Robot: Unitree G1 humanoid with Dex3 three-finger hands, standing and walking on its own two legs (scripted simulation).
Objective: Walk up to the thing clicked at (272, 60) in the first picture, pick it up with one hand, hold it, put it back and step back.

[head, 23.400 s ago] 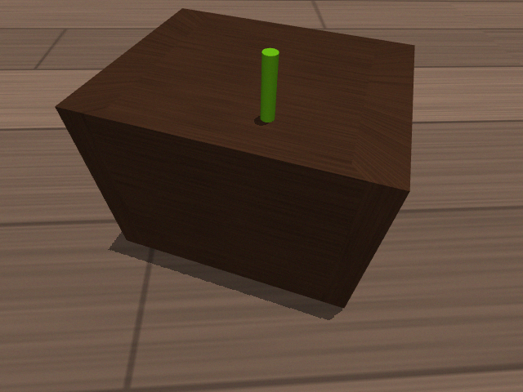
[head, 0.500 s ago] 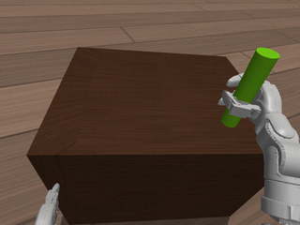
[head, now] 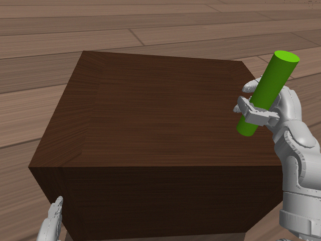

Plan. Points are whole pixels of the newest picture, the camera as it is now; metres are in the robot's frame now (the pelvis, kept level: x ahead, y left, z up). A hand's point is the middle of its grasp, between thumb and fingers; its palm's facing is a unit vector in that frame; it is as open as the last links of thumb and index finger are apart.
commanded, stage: hold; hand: right
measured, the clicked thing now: (262, 99) +0.34 -0.18 +0.25
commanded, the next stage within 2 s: crouch in 0.10 s
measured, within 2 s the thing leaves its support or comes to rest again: neither
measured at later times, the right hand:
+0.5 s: hand (242, 109) +0.37 -0.17 +0.19, palm faces +0.09 +1.00 +0.01, open 5.2 cm
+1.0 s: hand (224, 105) +0.46 -0.17 +0.13, palm faces +0.10 +1.00 +0.01, open 5.2 cm
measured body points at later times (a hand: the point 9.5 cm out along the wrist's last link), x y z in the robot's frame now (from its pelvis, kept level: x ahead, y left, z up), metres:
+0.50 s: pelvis -0.01 +0.00 +0.00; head -0.03 +0.03 +0.45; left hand +0.16 +0.25 -0.07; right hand +0.36 -0.22 +0.20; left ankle +0.02 +0.13 -0.73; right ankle +0.00 -0.14 -0.73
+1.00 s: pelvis -0.02 -0.01 -0.01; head +0.02 +0.00 +0.44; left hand +0.12 +0.25 -0.08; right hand +0.45 -0.22 +0.13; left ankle +0.02 +0.13 -0.73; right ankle +0.00 -0.14 -0.73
